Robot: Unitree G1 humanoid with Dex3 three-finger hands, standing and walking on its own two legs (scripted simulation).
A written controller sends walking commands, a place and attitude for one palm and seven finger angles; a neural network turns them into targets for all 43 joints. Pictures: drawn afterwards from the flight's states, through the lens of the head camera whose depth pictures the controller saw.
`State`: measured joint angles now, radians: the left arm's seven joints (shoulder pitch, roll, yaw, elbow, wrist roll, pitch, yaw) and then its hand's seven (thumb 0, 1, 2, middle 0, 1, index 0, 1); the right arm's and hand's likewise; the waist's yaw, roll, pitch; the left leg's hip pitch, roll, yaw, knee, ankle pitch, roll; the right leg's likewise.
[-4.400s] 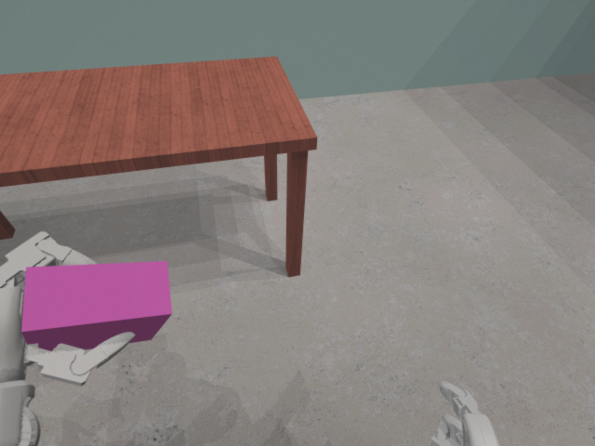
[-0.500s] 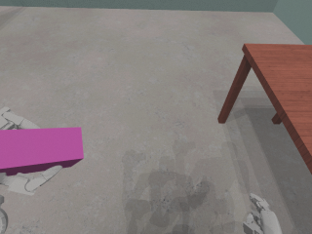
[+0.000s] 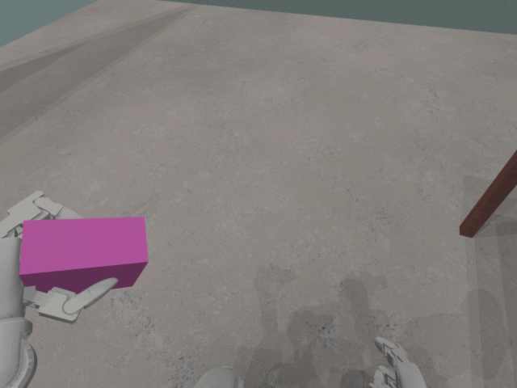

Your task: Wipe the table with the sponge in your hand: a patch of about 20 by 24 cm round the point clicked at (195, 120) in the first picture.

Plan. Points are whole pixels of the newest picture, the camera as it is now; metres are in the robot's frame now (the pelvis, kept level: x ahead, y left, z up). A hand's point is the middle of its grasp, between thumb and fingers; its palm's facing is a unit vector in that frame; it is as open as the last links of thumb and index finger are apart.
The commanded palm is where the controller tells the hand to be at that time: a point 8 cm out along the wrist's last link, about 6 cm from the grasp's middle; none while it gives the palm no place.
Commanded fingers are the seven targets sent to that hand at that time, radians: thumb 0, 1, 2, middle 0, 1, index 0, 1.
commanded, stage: walk to a spot facing it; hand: left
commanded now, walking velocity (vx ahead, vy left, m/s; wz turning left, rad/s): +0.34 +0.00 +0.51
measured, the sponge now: (104, 257) +0.23 +0.21 +0.15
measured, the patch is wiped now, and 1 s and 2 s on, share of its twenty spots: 0.00 0.00 0.00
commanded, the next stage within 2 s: turn to face it in 1.74 s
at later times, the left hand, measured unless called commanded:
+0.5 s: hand (15, 239) +0.23 +0.30 +0.18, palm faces +0.55 -0.73 -0.41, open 9.7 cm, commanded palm +0.15 +0.33 +0.19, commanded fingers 0.00 0.10 1.30 -1.20 -1.60 -1.20 -1.60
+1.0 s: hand (73, 177) +0.32 +0.27 +0.19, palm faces +0.59 -0.67 -0.45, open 9.7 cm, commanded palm +0.24 +0.31 +0.19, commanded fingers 0.00 0.10 1.30 -1.20 -1.60 -1.20 -1.60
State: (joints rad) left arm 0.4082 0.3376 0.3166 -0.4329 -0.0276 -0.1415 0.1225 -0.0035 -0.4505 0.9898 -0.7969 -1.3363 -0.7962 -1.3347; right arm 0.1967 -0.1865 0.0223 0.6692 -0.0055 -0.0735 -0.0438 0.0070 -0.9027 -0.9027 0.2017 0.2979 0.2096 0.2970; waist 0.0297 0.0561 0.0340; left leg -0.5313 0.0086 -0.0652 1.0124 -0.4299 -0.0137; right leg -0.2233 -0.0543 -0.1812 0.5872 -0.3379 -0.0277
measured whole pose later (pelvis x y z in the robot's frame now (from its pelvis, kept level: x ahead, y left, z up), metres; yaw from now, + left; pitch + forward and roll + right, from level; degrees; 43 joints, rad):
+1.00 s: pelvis +0.19 -0.01 +0.01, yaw +20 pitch +0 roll +2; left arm 0.49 0.38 0.34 -0.58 -0.02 -0.22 0.15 0.00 -0.45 0.99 -0.79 -1.34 -0.79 -1.34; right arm 0.18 -0.26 -0.05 0.60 0.01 -0.05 -0.06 0.01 -0.91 -0.90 0.19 0.30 0.20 0.30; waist -0.02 -0.03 0.09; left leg -0.52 0.09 0.12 0.91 -0.33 -0.02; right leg -0.17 -0.11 -0.24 0.49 -0.32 -0.02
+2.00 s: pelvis +0.38 +0.03 +0.00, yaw +41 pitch +0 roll +0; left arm 0.46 0.46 0.43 -0.61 -0.03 -0.21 0.18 0.00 -0.45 1.00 -0.79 -1.35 -0.79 -1.34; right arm 0.13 -0.15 -0.01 0.56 0.01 -0.04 -0.03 0.01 -0.91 -0.90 0.19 0.30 0.20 0.30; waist 0.00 -0.06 0.12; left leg -0.35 0.06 0.15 0.60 -0.24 0.03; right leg -0.48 -0.08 -0.09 1.19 -0.52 0.04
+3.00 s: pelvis +0.33 -0.09 +0.01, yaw +13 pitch +3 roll +2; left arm 0.40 0.40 0.35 -0.51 -0.02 -0.21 0.11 0.00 -0.45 1.00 -0.78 -1.35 -0.78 -1.35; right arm 0.15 -0.19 0.00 0.52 -0.01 0.06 0.01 0.01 -0.91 -0.90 0.20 0.30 0.20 0.30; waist 0.04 -0.06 0.03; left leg -0.22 0.00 0.09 0.45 -0.27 0.01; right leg -0.51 0.19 0.11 0.60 -0.21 -0.02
